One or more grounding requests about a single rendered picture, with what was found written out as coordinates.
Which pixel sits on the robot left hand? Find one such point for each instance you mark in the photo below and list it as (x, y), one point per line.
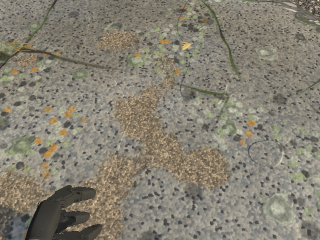
(49, 219)

